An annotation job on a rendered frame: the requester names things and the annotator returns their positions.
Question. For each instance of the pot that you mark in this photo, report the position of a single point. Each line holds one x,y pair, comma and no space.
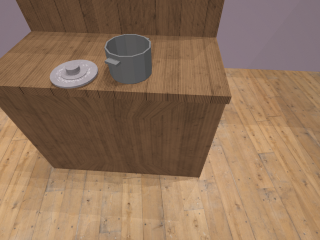
129,58

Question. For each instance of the knob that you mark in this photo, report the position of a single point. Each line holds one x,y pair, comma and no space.
72,67

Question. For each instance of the table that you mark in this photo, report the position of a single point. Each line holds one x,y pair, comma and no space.
164,125

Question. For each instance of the lid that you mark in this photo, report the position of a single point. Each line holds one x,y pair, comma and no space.
87,73

